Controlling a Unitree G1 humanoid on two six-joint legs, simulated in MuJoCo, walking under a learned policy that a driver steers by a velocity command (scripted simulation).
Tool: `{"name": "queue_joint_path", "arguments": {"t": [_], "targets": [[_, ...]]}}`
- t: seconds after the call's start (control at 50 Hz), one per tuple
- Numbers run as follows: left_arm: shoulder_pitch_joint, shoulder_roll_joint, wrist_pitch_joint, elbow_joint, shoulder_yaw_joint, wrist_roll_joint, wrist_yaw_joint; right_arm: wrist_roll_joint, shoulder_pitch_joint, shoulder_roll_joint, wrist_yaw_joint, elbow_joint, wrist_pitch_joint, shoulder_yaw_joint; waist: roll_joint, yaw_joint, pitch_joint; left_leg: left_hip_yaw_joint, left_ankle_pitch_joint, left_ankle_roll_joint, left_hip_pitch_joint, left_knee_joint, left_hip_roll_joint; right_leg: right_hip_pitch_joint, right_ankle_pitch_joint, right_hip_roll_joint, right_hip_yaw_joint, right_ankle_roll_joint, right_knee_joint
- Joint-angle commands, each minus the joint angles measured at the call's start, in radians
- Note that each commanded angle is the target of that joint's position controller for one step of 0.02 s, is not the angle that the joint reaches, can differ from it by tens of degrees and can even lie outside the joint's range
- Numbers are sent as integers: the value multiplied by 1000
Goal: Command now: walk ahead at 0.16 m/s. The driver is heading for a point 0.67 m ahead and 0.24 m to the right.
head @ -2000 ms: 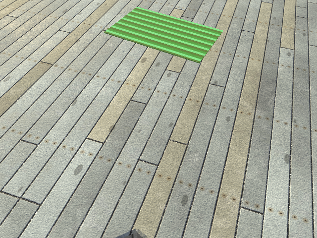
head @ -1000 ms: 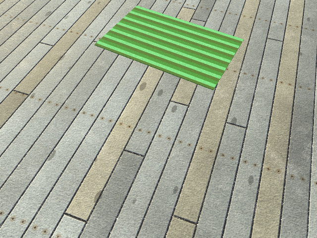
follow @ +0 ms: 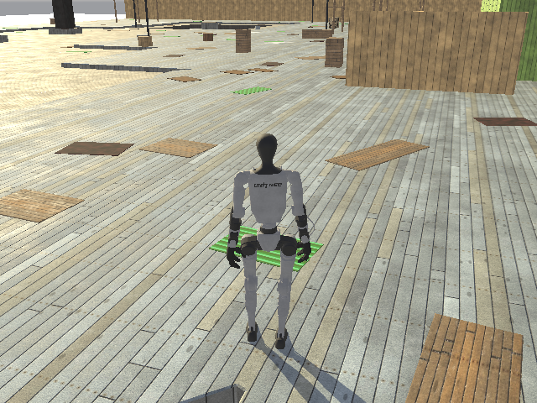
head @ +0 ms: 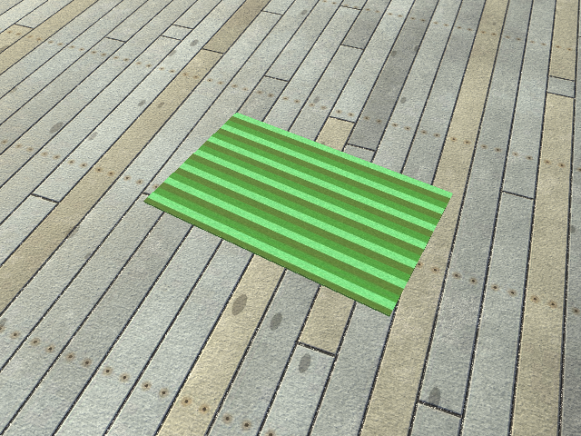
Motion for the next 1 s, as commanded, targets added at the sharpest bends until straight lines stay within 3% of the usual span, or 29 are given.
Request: {"name": "queue_joint_path", "arguments": {"t": [0.02, 0.06, 0.1, 0.14, 0.16, 0.18, 0.2, 0.22, 0.24, 0.28, 0.36, 0.42, 0.46, 0.48, 0.5, 0.52, 0.54, 0.56, 0.58, 0.6, 0.64, 0.66, 0.74, 0.78, 0.86, 0.92, 0.96, 1.0], "targets": [[117, 90, 16, 4, 26, 7, -4, 5, 88, -141, 9, -2, 7, -37, 141, -14, 56, -239, -300, 119, 37, -205, 151, -109, -185, -36, 56, -25, -8], [99, 65, 15, -16, 26, 13, -18, 11, 106, -153, 5, -1, 13, -48, 154, -16, 113, -311, -519, 146, -6, -286, 181, -155, -221, -30, 55, -41, 37], [130, 36, 0, -10, 23, 17, -21, 12, 87, -154, 9, -12, 9, -56, 122, 3, 111, -348, -498, 167, -21, -297, 207, -117, -168, -35, 62, -58, 34], [191, 51, -17, 8, 30, 15, -18, 17, 16, -138, 18, -44, -1, -57, 41, 43, 97, -277, -409, 144, -102, -218, 162, -2, -178, -76, 135, -85, -75], [241, 81, -25, 21, 40, 9, -12, 20, -47, -112, 24, -75, -10, -52, -46, 71, 101, -172, -338, 109, -211, -93, 87, 97, -255, -146, 257, -110, -182], [303, 141, -31, 40, 59, -2, -5, 17, -114, -79, 30, -110, -23, -45, -159, 95, 119, -20, -232, 65, -361, 114, -23, 213, -335, -270, 452, -147, -317], [297, 180, -29, 41, 72, 2, -1, -7, -152, -97, 32, -138, -32, -47, -164, 91, 183, 47, -217, 57, -487, 211, -25, 257, -250, -386, 542, -183, -359], [297, 160, -29, 42, 70, 12, 2, -19, -175, -120, 34, -147, -38, -54, -95, 84, 190, 7, -221, 59, -525, 295, 18, 262, -125, -413, 537, -204, -348], [289, 142, -31, 42, 66, 15, 3, -17, -155, -116, 38, -142, -41, -57, -50, 60, 165, -8, -200, 58, -538, 344, 35, 296, -15, -397, 492, -202, -335], [241, 116, -37, 30, 59, 11, 2, -16, -110, -106, 53, -123, -40, -58, -35, 21, 110, -7, -132, 46, -506, 383, 48, 311, 107, -327, 371, -163, -333], [239, 104, -47, 39, 47, 5, -4, -14, -202, -73, 63, -168, -33, -45, -86, 24, 122, 53, -9, 24, -373, 272, 26, 174, 359, -244, 218, -127, -297], [233, 149, -46, 40, 53, 9, -6, -3, -243, -91, 61, -204, -30, -44, -117, 19, 124, 71, 15, 30, -237, 161, 1, 104, 469, -249, 221, -122, -256], [190, 177, -48, 29, 59, 5, -10, 3, -155, -119, 50, -188, -34, -55, -117, -35, 83, 81, 26, 49, -61, 108, -32, 58, 652, -251, 214, -99, -160], [165, 184, -48, 24, 59, -1, -11, 1, -37, -139, 41, -151, -41, -68, -87, -92, 31, 88, 53, 61, 93, 46, -54, 27, 727, -221, 184, -79, -27], [161, 174, -48, 17, 56, -5, -15, -11, 114, -187, 29, -105, -52, -88, -40, -148, -60, 51, 41, 81, 303, 18, -24, -63, 670, -165, 146, -57, 174], [172, 124, -46, -16, 43, -6, -19, -39, 284, -289, 17, -91, -60, -112, 90, -198, -199, -254, -197, 124, 514, -56, 251, -236, 294, -101, 106, -35, 491], [258, 39, -36, -34, 35, -30, -17, -42, 276, -354, 25, -103, -52, -117, 258, -139, -279, -697, -340, 217, 564, -268, 475, -443, -253, 31, 106, -23, 773], [178, 119, -21, -43, 56, -5, -16, -16, 138, -287, 25, -126, -41, -103, 111, -94, -147, -659, -472, 198, 391, -304, 434, -475, -160, -58, 176, -41, 855], [108, 125, -18, -65, 62, 1, -26, -6, 24, -211, 29, -151, -45, -79, 52, -62, -29, -504, -421, 169, 247, -316, 390, -480, -64, -95, 171, -49, 827], [96, 91, -17, -67, 60, 0, -30, -8, -12, -167, 35, -150, -55, -66, 37, -38, 27, -353, -239, 138, 164, -326, 339, -448, -12, -126, 173, -50, 783], [111, 79, 7, -72, 67, 16, -42, -3, -11, -130, 23, -133, -66, -54, 96, 3, 30, -194, -121, 116, 78, -350, 288, -388, 7, -148, 155, -35, 737], [93, 79, 17, -83, 71, 18, -47, -4, 19, -120, 19, -122, -76, -50, 92, 4, 27, -152, -60, 118, 80, -354, 282, -392, 28, -147, 149, -33, 732], [-43, 75, 39, -150, 75, 21, -64, -7, 98, -150, 12, -98, -95, -56, 72, 3, 50, -31, 31, 136, 128, -383, 287, -526, 140, -164, 133, -8, 659], [-121, 80, 42, -183, 75, 19, -74, -9, 124, -144, 12, -91, -95, -53, 67, -8, 69, 25, 77, 137, 152, -382, 279, -573, 197, -162, 124, 1, 570], [-270, 70, 39, -244, 61, 20, -94, -8, 156, -162, 8, -87, -100, -54, 70, -35, 92, 135, 176, 124, 174, -378, 264, -514, 301, -142, 54, -1, 335], [-344, 86, 38, -282, 61, 24, -102, -9, 203, -189, 5, -74, -93, -61, 67, -57, 102, 179, 274, 117, 273, -349, 285, -495, 259, -124, 6, -27, 232], [-355, 97, 37, -296, 64, 27, -101, -9, 223, -200, 1, -65, -79, -64, 73, -57, 94, 213, 456, 109, 350, -279, 291, -470, 184, -92, -26, -56, 189], [-295, 118, 37, -289, 74, 31, -92, -11, 219, -234, -2, -64, -64, -72, 105, -27, 43, 248, 796, 94, 396, -124, 292, -366, 77, -23, -67, -93, 172]]}}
